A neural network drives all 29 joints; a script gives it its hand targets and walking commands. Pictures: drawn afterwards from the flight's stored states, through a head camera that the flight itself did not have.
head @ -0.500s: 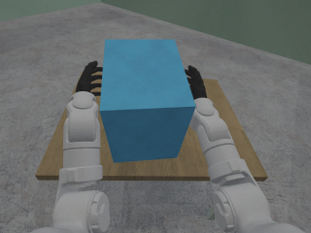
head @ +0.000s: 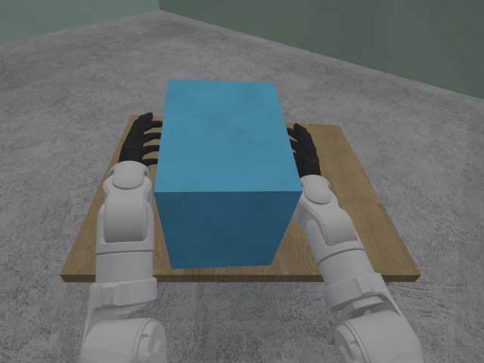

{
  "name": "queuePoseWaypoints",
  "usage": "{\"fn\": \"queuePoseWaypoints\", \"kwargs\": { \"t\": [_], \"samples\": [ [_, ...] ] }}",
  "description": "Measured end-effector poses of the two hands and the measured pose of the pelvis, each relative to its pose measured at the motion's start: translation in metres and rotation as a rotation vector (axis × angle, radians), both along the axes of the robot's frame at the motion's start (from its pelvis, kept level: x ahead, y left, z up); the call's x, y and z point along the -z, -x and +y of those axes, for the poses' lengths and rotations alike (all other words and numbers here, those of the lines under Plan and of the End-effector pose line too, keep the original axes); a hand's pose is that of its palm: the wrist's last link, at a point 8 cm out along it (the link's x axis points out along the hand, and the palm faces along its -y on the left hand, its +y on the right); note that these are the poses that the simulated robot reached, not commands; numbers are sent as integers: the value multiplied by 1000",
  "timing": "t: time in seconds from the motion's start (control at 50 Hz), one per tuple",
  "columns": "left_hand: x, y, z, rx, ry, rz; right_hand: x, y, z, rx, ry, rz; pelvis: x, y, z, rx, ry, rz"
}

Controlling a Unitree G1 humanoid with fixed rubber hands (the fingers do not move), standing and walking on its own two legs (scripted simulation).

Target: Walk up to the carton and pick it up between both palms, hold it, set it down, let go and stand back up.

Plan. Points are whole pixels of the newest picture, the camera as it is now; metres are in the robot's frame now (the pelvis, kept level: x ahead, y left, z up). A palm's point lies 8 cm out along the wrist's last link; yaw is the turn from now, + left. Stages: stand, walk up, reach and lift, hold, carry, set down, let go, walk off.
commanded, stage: hold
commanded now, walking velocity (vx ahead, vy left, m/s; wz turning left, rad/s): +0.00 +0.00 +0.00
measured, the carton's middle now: (222, 177) +0.38 +0.01 +0.14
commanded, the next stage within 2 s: none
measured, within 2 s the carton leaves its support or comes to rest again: neither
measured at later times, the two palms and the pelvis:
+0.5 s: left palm (140, 164) +0.38 +0.14 +0.17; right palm (300, 170) +0.38 -0.13 +0.16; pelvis +0.02 +0.00 +0.00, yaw +0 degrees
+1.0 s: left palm (136, 146) +0.38 +0.14 +0.21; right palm (306, 151) +0.38 -0.13 +0.20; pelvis +0.01 +0.00 +0.00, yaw +0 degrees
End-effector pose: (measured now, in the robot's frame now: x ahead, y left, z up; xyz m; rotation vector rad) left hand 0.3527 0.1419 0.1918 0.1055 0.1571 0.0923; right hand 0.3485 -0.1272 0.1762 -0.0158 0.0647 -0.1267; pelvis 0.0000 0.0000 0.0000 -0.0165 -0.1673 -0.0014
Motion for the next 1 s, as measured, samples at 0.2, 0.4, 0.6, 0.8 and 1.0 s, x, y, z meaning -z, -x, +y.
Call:
{"fn": "queuePoseWaypoints", "kwargs": {
  "t": [0.2,0.4,0.6,0.8,1.0],
  "samples": [
    [-16,-15,-2,-9,4,-8,-27,-19,-3,-17,62,-8,0,2,-2,-1,-3,0],
    [9,-36,-4,0,-11,65,1,-39,-5,-14,-6,62,-2,-16,-5,0,-8,34],
    [18,-18,-2,7,-11,44,16,-19,-2,4,-73,41,-1,-16,-2,0,-4,22],
    [-1,-3,0,0,8,4,-3,-3,0,-1,22,2,0,1,0,0,0,-6],
    [-14,-23,-2,-8,3,-6,-24,-27,-3,-16,59,-8,-1,-5,-3,0,-4,6]
  ]
}}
